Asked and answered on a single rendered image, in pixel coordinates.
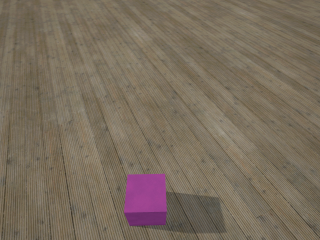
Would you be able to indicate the carton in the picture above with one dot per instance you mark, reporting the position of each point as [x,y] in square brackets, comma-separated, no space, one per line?
[145,200]

